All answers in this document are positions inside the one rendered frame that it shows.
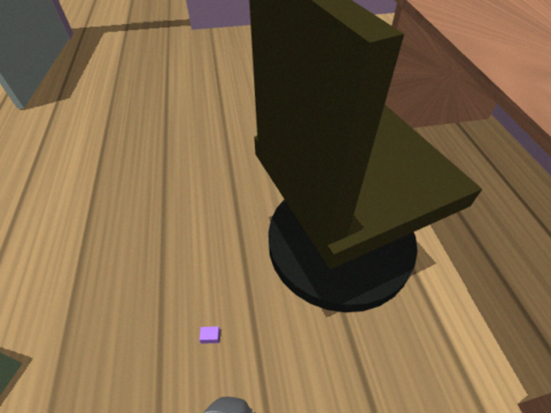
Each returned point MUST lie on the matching office chair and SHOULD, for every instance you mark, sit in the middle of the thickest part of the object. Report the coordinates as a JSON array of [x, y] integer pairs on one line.
[[357, 181]]

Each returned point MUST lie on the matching desk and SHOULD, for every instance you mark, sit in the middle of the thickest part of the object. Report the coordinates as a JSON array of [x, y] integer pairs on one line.
[[460, 58]]

